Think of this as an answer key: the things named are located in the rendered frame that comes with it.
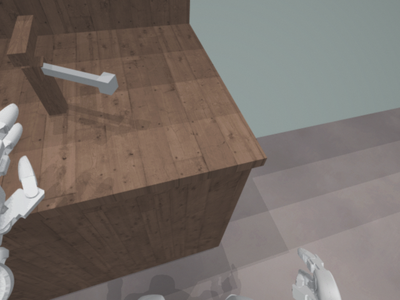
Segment counter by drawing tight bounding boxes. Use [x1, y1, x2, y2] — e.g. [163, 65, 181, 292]
[0, 0, 267, 300]

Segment robot left hand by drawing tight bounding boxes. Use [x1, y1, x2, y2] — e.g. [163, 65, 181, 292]
[0, 103, 44, 245]

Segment left robot forearm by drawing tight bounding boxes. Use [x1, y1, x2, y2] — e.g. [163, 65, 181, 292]
[0, 247, 14, 300]

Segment robot right hand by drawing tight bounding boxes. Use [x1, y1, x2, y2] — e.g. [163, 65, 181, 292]
[292, 248, 341, 300]

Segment tap lever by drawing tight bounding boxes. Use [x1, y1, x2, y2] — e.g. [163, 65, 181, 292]
[41, 63, 119, 95]

